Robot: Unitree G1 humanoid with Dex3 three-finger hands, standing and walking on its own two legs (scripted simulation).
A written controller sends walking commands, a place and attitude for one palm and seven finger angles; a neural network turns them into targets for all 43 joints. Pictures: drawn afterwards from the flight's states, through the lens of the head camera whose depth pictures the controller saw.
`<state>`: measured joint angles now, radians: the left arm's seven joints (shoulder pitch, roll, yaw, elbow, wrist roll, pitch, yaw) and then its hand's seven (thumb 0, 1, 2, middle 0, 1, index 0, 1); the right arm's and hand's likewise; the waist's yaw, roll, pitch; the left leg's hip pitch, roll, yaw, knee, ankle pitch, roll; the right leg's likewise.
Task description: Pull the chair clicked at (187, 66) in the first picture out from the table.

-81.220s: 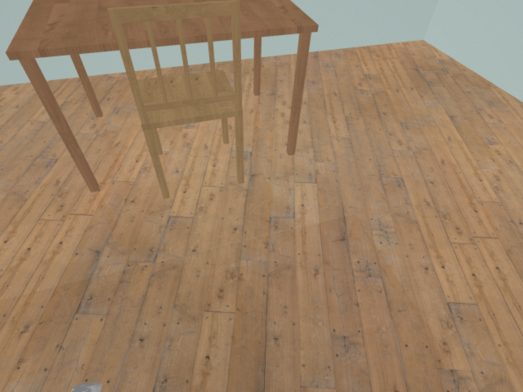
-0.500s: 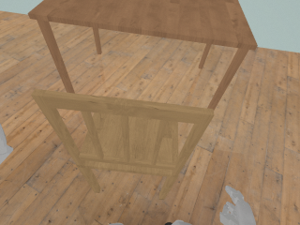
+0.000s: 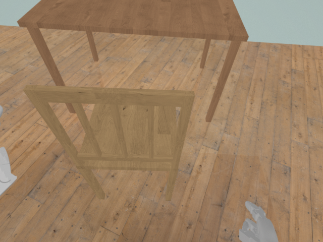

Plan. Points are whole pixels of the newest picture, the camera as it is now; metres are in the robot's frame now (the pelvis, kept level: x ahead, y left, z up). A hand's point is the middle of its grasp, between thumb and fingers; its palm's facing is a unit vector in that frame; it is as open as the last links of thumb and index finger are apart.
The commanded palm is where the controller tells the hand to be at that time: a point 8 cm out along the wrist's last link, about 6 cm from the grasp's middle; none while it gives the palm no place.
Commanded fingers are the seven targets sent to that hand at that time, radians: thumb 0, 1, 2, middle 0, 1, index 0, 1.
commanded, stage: stop stepping back and stand still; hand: left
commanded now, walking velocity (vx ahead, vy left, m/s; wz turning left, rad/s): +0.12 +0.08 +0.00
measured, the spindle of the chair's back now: (120, 133) +0.45 +0.15 -0.07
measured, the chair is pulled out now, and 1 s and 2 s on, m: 0.50 0.50 0.50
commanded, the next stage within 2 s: let the arm hang, fingers relaxed in 0.58 s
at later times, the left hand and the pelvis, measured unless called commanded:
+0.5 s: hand out of the picture +0.14 +0.27 +0.17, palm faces +0.47 -0.77 -0.44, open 7.5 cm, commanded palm +0.08 +0.30 +0.18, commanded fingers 0.00 0.90 0.90 -0.20 -0.30 -0.20 -0.30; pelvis -0.05 +0.00 +0.00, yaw +1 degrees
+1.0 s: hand out of the picture +0.05 +0.17 -0.17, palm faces +0.12 -0.98 -0.14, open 6.8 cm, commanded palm none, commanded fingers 0.00 0.90 0.90 -0.20 -0.30 -0.20 -0.30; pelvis -0.02 +0.00 +0.00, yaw +3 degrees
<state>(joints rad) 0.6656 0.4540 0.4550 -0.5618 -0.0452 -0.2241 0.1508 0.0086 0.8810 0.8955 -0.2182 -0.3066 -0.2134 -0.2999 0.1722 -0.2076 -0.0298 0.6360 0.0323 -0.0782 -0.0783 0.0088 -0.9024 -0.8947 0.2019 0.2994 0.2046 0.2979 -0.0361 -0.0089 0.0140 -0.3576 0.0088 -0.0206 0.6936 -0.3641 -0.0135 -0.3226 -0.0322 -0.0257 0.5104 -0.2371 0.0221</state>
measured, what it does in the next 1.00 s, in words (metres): steps on the spot: left foot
